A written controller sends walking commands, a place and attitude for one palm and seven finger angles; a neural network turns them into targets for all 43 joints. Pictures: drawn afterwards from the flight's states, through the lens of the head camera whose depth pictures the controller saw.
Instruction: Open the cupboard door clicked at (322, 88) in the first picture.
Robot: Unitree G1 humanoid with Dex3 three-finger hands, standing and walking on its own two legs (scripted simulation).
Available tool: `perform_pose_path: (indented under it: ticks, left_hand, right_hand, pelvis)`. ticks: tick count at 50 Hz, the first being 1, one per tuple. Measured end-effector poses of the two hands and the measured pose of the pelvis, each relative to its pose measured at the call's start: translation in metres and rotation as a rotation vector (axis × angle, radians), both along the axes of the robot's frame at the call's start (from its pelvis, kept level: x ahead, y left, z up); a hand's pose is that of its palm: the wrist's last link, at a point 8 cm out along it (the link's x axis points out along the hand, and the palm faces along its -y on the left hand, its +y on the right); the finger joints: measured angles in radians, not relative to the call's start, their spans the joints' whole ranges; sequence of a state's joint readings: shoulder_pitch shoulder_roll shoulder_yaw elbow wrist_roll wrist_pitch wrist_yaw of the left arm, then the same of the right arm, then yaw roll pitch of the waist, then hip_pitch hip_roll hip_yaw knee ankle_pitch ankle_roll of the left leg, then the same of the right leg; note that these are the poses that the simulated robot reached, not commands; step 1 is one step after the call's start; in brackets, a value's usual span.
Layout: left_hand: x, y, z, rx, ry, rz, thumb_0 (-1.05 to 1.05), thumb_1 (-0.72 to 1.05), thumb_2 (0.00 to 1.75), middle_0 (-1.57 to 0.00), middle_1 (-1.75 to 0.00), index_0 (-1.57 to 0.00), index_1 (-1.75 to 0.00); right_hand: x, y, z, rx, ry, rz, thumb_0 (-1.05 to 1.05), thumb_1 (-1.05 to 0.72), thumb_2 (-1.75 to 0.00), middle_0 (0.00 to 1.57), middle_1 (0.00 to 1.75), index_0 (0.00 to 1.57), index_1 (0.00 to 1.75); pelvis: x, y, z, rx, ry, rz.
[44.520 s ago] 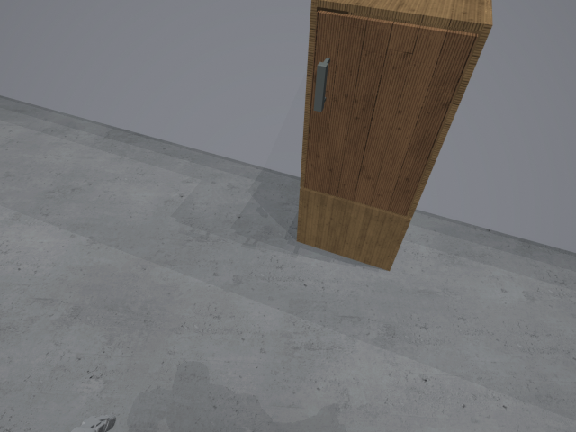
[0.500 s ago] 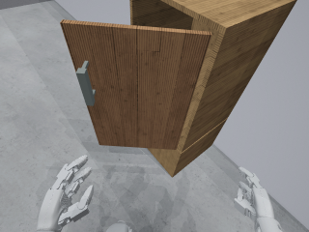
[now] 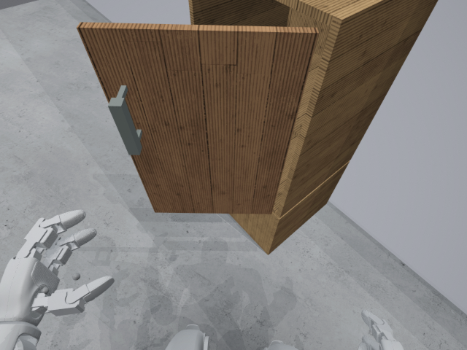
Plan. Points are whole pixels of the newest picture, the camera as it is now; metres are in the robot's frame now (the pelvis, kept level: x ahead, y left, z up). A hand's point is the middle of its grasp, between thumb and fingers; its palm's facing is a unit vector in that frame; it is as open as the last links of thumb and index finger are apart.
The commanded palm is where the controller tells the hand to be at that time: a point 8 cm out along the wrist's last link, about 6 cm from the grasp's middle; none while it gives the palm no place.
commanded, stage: raise the hand with hooked fingers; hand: left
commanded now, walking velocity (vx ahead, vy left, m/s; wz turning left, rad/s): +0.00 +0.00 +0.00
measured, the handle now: (129, 121) +0.51 +0.24 +0.08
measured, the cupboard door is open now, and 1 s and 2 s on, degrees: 49 49 49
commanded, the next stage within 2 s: move the hooked fingers beside the handle in 1.22 s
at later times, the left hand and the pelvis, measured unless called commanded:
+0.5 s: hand (35, 249) +0.25 +0.30 +0.08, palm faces +0.08 -1.00 -0.05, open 13.8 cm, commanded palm +0.23 +0.35 +0.09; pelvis -0.01 +0.04 +0.02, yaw +1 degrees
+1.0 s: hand (46, 213) +0.29 +0.30 +0.10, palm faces +0.07 -1.00 -0.03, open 14.0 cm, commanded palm +0.27 +0.34 +0.10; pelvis +0.01 +0.02 +0.03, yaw +0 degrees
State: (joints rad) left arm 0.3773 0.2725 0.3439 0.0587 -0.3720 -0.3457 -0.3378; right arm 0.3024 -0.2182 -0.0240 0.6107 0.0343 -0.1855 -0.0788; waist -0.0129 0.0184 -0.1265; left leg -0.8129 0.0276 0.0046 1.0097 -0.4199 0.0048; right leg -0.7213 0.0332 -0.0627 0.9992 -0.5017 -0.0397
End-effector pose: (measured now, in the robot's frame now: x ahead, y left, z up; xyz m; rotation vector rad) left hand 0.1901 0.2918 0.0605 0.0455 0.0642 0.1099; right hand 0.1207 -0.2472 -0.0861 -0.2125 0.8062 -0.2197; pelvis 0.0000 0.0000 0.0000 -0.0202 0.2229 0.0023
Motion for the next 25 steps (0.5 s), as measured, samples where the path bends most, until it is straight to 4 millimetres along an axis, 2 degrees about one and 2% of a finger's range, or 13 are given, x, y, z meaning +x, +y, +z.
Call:
perform_pose_path:
  ticks: [3, 9, 13, 18, 21, 25]
  left_hand:
    - [-0.002, 0.010, 0.003, 0.029, -0.058, -0.002, 0.01, 0.00, 0.52, -0.26, -0.87, -0.27, -0.87]
    - [0.005, 0.015, -0.019, -0.015, 0.005, -0.093, 0.00, -0.14, 0.46, -0.27, -0.96, -0.28, -0.97]
    - [0.013, 0.020, -0.002, 0.003, -0.042, -0.099, 0.00, -0.23, 0.42, -0.28, -1.02, -0.28, -1.03]
    - [0.023, 0.043, 0.026, 0.029, -0.124, -0.032, 0.00, -0.35, 0.37, -0.29, -1.10, -0.30, -1.10]
    - [0.027, 0.056, 0.026, 0.027, -0.077, -0.017, 0.00, -0.41, 0.34, -0.29, -1.14, -0.30, -1.14]
    - [0.032, 0.064, 0.019, 0.005, 0.006, -0.031, 0.00, -0.46, 0.32, -0.29, -1.17, -0.30, -1.17]
  right_hand:
    - [-0.008, -0.006, 0.004, -0.047, 0.013, 0.008, 0.02, -0.90, -0.90, 0.20, 0.30, 0.21, 0.30]
    - [0.000, 0.002, 0.018, -0.095, -0.044, 0.029, 0.02, -0.90, -0.90, 0.20, 0.30, 0.20, 0.30]
    - [0.015, 0.021, 0.034, -0.087, -0.119, 0.060, 0.02, -0.90, -0.90, 0.20, 0.30, 0.20, 0.30]
    - [0.034, 0.049, 0.045, -0.043, -0.177, 0.121, 0.02, -0.90, -0.90, 0.20, 0.30, 0.21, 0.30]
    - [0.041, 0.061, 0.047, -0.018, -0.184, 0.149, 0.02, -0.90, -0.90, 0.20, 0.30, 0.21, 0.30]
    - [0.044, 0.069, 0.047, -0.007, -0.176, 0.167, 0.02, -0.90, -0.90, 0.20, 0.30, 0.21, 0.30]
  pelvis:
    - [-0.003, 0.008, -0.001, -0.010, 0.002, 0.007]
    - [-0.011, 0.023, -0.002, -0.028, -0.013, 0.014]
    - [-0.011, 0.030, 0.003, -0.031, -0.034, 0.012]
    - [-0.010, 0.037, 0.009, -0.035, -0.057, 0.019]
    - [-0.009, 0.040, 0.012, -0.036, -0.063, 0.023]
    - [-0.008, 0.042, 0.015, -0.037, -0.071, 0.026]
